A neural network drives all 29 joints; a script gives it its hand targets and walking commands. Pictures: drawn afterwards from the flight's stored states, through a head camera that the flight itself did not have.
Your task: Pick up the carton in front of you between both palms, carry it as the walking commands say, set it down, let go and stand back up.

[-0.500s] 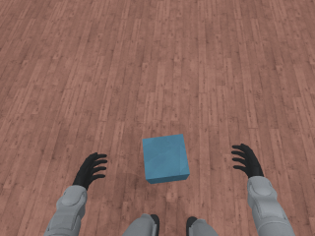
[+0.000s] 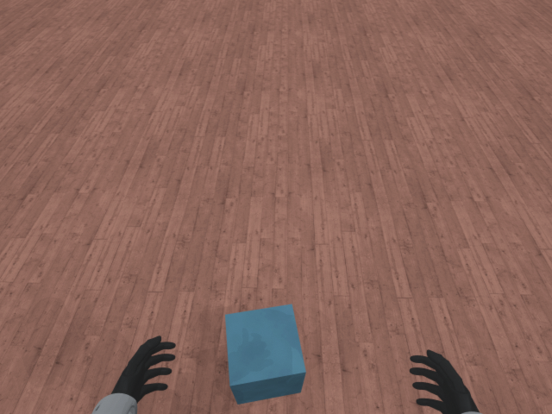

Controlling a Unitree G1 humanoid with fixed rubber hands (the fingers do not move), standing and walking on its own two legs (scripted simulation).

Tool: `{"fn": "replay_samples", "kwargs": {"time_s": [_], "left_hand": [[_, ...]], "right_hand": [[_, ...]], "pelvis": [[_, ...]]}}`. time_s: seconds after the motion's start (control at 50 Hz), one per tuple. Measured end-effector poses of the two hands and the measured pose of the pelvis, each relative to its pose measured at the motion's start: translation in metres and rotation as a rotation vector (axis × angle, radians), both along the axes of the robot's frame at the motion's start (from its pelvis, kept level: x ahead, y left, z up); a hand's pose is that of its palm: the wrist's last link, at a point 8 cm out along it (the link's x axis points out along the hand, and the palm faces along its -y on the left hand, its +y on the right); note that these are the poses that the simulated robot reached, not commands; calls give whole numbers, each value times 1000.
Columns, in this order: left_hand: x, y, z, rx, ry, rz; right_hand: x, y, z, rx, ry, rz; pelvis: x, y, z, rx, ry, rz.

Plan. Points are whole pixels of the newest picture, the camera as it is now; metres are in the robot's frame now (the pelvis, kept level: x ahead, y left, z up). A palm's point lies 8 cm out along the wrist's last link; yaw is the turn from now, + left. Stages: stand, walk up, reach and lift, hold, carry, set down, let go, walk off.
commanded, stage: let go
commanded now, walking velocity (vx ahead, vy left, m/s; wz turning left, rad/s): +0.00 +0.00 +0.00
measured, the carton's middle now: (264, 355) +0.39 +0.06 -0.65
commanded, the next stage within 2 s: stand in 0.26 s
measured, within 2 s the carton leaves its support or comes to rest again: neither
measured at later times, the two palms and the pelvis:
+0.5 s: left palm (86, 411) +0.15 +0.29 -0.09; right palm out of the picture +0.13 -0.27 -0.08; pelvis +0.00 +0.01 -0.01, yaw +0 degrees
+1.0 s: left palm out of the picture +0.14 +0.31 -0.10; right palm out of the picture +0.13 -0.27 -0.09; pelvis +0.01 +0.02 +0.00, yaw +0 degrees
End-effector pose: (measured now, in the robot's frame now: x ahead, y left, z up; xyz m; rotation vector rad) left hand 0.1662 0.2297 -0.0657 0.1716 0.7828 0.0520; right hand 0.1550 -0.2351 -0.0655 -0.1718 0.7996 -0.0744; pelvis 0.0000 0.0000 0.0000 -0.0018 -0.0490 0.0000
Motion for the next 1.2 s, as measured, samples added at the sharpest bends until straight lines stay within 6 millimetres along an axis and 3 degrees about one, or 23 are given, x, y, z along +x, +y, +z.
{"fn": "replay_samples", "kwargs": {"time_s": [0.28, 0.42, 0.54, 0.88, 1.2], "left_hand": [[-4, 16, 6, 66, 17, 38], [-13, 51, -13, 142, 27, 52], [-22, 67, -26, 164, 94, 53], [-21, 78, -32, 187, 156, 50], [-47, 85, -34, 202, 218, 65]], "right_hand": [[-5, 10, -6, -22, -9, 2], [-21, -24, -12, -175, 68, -26], [-21, -41, -9, -229, 100, -54], [-22, -35, -19, -221, 154, -70], [-46, -44, -21, -226, 210, -83]], "pelvis": [[-8, 9, -4, -1, -43, 10], [-3, 12, -7, -2, 27, -1], [5, 16, -6, -5, 44, -5], [15, 23, -3, -3, 35, -8], [3, 21, 2, -1, 16, -9]]}}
